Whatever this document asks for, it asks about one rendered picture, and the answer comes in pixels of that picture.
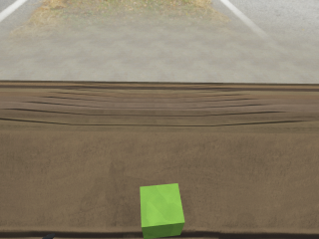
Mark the carton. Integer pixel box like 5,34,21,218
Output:
140,183,185,239

